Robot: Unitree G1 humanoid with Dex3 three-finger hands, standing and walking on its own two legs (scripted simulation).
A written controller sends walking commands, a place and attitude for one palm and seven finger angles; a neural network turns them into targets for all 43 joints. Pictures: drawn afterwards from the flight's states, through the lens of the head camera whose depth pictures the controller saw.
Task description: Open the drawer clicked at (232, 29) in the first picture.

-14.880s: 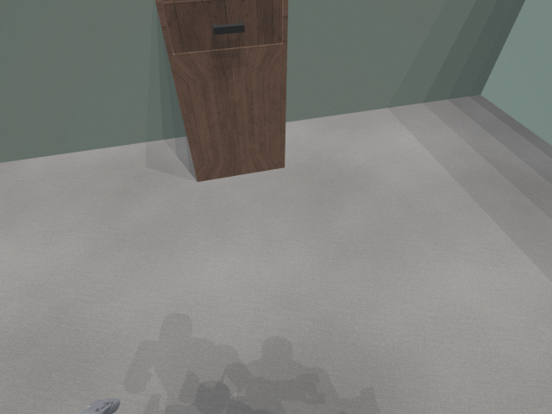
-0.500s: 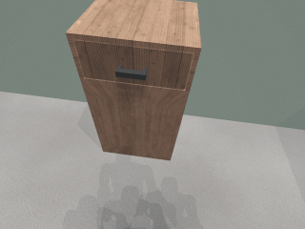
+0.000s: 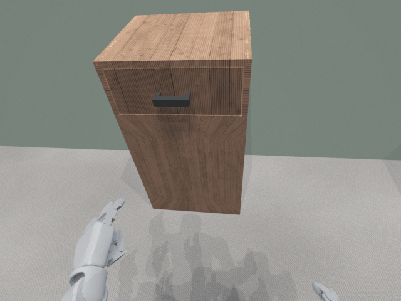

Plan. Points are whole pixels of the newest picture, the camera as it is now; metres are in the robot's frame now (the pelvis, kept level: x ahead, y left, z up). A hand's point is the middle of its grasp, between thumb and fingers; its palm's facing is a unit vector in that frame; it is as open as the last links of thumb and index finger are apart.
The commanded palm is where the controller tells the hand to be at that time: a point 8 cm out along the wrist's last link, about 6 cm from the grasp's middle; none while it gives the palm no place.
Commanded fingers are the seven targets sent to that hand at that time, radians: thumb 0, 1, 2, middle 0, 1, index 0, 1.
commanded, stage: raise the hand with hooked fingers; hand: left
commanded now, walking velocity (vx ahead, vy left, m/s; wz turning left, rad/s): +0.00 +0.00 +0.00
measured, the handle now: (172, 97) +0.72 +0.11 +0.03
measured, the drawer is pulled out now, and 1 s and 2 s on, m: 0.00 0.00 0.00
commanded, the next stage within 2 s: move the hooked fingers above the handle in 1.66 s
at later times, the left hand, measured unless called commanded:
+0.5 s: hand (120, 223) +0.28 +0.18 +0.02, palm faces +0.09 -0.10 -0.99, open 10.5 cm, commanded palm +0.24 +0.19 +0.07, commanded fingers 0.00 0.01 0.52 -0.26 -0.87 -0.26 -0.87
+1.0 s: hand (114, 172) +0.37 +0.19 +0.08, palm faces +0.09 -0.12 -0.99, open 13.3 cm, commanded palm +0.34 +0.21 +0.15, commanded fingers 0.00 -0.50 0.30 -0.30 -1.20 -0.30 -1.20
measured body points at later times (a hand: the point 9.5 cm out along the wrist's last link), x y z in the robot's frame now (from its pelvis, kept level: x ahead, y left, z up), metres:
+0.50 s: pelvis +0.03 -0.05 -0.02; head +0.06 -0.09 +0.43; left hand +0.27 +0.18 +0.07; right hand +0.25 -0.27 -0.11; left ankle +0.04 +0.08 -0.72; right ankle +0.02 -0.10 -0.72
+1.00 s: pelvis +0.07 -0.01 +0.00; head +0.09 -0.04 +0.45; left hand +0.36 +0.20 +0.14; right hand +0.26 -0.26 -0.10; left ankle +0.04 +0.09 -0.72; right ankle +0.02 -0.09 -0.72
